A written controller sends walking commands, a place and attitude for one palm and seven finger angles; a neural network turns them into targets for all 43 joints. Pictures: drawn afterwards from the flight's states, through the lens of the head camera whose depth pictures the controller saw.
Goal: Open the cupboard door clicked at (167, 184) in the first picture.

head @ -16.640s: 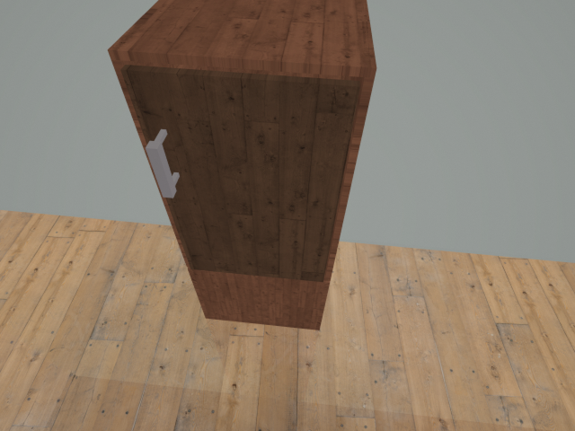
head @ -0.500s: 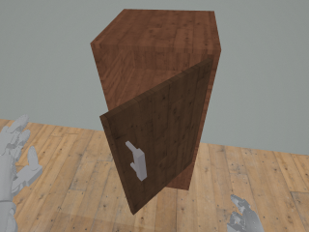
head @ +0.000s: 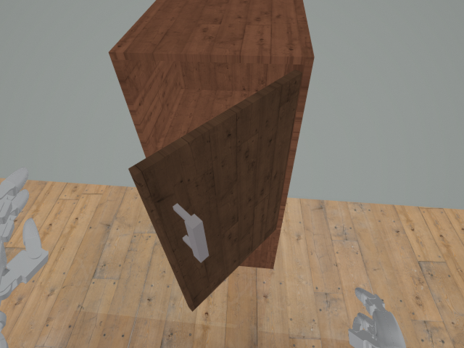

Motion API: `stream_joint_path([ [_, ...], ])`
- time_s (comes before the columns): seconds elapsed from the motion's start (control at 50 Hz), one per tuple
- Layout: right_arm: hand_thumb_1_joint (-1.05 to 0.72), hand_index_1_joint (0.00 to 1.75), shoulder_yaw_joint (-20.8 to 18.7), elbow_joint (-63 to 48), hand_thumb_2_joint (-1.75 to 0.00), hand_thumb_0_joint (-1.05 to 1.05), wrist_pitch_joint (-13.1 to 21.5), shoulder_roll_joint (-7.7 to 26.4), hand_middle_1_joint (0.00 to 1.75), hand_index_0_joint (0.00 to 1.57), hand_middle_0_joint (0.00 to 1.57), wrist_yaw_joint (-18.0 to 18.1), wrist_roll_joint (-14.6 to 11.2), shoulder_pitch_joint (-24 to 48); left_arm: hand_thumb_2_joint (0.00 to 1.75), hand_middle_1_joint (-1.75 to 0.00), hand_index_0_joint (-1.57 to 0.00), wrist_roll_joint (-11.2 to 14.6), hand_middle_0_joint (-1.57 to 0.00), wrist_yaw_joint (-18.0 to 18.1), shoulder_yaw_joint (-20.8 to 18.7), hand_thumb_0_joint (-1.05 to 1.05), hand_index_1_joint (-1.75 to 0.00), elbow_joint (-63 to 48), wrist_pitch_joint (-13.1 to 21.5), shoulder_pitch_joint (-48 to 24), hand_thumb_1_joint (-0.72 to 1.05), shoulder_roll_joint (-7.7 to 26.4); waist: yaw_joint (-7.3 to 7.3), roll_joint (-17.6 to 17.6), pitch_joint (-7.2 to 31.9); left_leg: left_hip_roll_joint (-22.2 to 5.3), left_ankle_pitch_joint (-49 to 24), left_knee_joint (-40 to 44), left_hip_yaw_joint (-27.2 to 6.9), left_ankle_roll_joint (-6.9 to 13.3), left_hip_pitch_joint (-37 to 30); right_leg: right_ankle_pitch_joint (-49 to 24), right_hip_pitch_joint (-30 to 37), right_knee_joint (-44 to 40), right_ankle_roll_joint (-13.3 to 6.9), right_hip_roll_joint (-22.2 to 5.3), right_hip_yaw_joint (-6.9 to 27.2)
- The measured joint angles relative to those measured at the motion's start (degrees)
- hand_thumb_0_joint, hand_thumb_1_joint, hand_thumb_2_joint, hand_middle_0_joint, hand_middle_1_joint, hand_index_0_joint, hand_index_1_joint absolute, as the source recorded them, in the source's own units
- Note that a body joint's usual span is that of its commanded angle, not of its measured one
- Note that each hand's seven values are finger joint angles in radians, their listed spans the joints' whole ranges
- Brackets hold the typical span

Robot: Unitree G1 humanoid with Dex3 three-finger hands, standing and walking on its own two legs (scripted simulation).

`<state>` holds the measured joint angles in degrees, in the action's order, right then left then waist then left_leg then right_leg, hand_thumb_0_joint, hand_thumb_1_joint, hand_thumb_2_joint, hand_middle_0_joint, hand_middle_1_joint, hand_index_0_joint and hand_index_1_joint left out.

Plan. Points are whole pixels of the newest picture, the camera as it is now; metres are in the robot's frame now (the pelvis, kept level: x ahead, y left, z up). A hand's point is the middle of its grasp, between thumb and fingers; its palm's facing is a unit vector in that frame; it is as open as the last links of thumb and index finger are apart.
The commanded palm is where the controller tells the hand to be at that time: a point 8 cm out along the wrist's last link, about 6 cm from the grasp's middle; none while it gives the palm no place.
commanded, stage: step back with the hand held close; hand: left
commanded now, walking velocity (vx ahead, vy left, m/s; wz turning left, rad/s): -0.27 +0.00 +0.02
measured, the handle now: (190, 233) +0.31 +0.10 +0.03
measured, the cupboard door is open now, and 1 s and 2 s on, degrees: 51 51 51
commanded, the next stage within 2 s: stop stepping back and stand still in 0.98 s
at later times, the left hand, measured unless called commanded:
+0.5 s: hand out of the picture +0.14 +0.29 +0.15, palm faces +0.42 -0.78 -0.46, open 7.4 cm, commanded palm +0.08 +0.33 +0.18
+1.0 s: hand out of the picture +0.08 +0.27 +0.16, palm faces +0.24 -0.85 -0.48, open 7.4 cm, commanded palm +0.00 +0.32 +0.18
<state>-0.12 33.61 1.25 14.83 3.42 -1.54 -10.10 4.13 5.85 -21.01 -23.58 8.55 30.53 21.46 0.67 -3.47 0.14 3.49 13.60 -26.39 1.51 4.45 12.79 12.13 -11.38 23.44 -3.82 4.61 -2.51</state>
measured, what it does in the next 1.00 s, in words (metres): walks backwards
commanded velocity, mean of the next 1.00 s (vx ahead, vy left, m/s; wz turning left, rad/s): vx -0.34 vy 0.00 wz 0.02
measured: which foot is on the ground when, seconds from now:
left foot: down 0.00-1.00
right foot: down 0.00-0.58, up 0.60-1.00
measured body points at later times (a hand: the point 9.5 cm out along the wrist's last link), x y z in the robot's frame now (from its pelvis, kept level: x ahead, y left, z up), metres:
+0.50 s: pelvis -0.06 +0.03 -0.02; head -0.05 +0.04 +0.43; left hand +0.11 +0.33 +0.18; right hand +0.11 -0.22 -0.09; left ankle +0.00 +0.07 -0.74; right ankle +0.00 -0.07 -0.74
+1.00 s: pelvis -0.15 +0.02 +0.00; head -0.09 +0.07 +0.44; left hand +0.06 +0.31 +0.18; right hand +0.06 -0.19 -0.06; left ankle +0.00 +0.07 -0.74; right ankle -0.31 -0.08 -0.71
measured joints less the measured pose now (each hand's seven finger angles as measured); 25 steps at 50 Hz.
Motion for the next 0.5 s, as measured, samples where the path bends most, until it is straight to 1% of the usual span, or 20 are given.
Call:
stream_joint_path([
  [0.06, -0.9, 0.3, -0.74, -0.47, -0.9, 0.01, -1.04, 0.19, 0.3, 0.2, 0.2, 0.47, -0.25, -0.11, 0.9, -0.31, -0.21, -0.11, -0.21, 0.14, 0.1, 0.01, -0.3, -1.16, -0.31, 1.24, 0.89, 1.04, -0.44, 0.82, -0.28, 0.21, -0.01, -0.84, 0.37, 0.21, 1.28, 0.36, -1.69, 1.66, 0.18, -0.27, 0.21],
  [0.18, -0.9, 0.3, -1.16, -1.5, -0.9, 0.01, -1.88, -0.05, 0.3, 0.2, 0.2, 0.94, -0.43, -0.74, 0.9, -0.31, -0.21, -0.16, -0.21, 1.15, -1.74, 0.02, -0.3, -4.16, -0.05, 2.08, 0.89, 3.18, -1.11, 2.54, -0.59, 0.43, -0.01, -3.07, 0.75, 0.68, 3.72, 0.48, -4.3, 4.25, 0.54, -0.63, 0.24],
  [0.28, -0.9, 0.3, -0.8, -2.57, -0.9, 0.01, -1.55, -0.49, 0.3, 0.2, 0.2, 0.99, -0.09, -1.15, 0.9, -0.31, -0.21, -0.73, -0.21, 1.51, -3.05, 0.02, -0.3, -5.86, 0.84, 2.16, 0.89, 3.83, -0.82, 3.46, -0.59, 1.02, -0.81, -3.74, 1.69, 1.48, 5.09, 0.37, -6.6, 6.7, 1.27, -1.35, 0.89],
  [0.4, -0.9, 0.3, -0.12, -3.35, -0.9, 0.01, -0.64, -1.21, 0.3, 0.2, 0.2, 0.92, 0.28, -1.54, 0.9, -0.31, -0.21, -2.04, -0.21, 1.63, -3.84, 0.01, -0.3, -5.08, 1.67, 0.82, 0.89, 2.93, -0.4, 3.28, -1.0, 1.32, -0.95, -6.36, 2.25, 2.29, 7.54, 0.37, -9.16, 9.66, 1.92, -1.83, 1.02],
  [0.5, -0.9, 0.3, 0.23, -2.91, -0.9, 0.01, -0.06, -1.58, 0.3, 0.2, 0.2, 0.48, 0.6, -2.48, 0.9, -0.31, -0.21, -2.62, -0.21, 1.98, -3.31, 0.01, -0.3, -5.62, 2.02, -0.16, 0.89, 1.31, -0.64, 3.17, -1.21, 1.09, 1.24, -9.49, 1.7, 1.92, 10.18, -0.21, -10.42, 10.14, 1.83, -1.92, -0.03],
])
